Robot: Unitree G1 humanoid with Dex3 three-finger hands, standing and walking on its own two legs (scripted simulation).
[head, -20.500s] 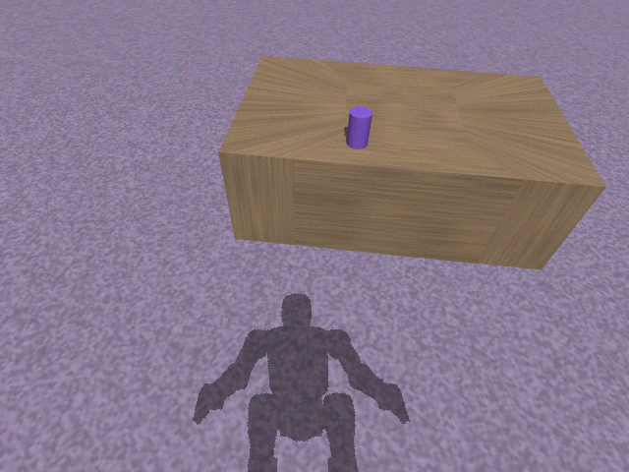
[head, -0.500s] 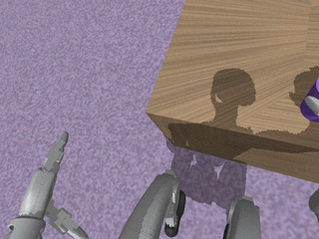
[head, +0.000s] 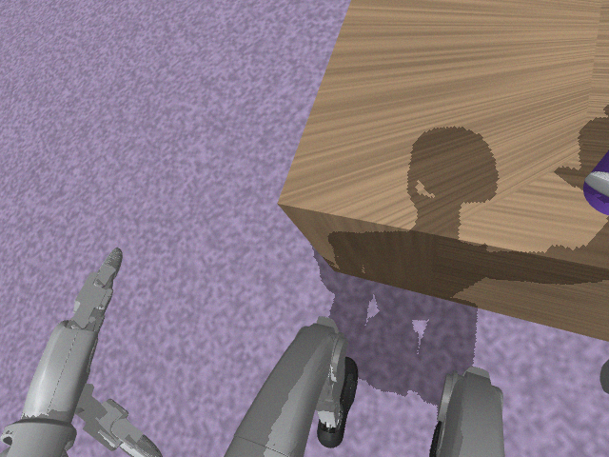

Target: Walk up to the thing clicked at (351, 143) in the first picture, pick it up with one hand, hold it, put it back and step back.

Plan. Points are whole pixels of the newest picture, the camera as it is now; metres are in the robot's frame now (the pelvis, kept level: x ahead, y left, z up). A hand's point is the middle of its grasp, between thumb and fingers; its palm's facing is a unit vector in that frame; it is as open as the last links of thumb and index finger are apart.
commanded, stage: open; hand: right
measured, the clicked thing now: out of the picture +0.53 -0.25 -0.06
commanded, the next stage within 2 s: withdraw in 0.20 s
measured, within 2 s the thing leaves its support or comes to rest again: neither
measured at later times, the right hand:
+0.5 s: hand out of the picture +0.53 -0.27 -0.02, palm faces +0.32 +0.95 +0.00, open 16.7 cm
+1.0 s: hand out of the picture +0.50 -0.36 +0.10, palm faces +0.42 +0.88 -0.23, open 17.5 cm
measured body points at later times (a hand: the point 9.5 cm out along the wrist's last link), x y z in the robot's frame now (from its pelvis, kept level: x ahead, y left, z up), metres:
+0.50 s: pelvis +0.01 +0.00 +0.01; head +0.20 -0.08 +0.41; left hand +0.19 +0.25 +0.11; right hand +0.51 -0.31 -0.02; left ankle +0.10 +0.13 -0.54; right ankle +0.04 -0.12 -0.54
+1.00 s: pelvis +0.04 -0.01 +0.10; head +0.18 -0.06 +0.52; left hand +0.19 +0.26 +0.12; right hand +0.48 -0.41 +0.12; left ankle +0.10 +0.13 -0.54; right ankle +0.04 -0.12 -0.54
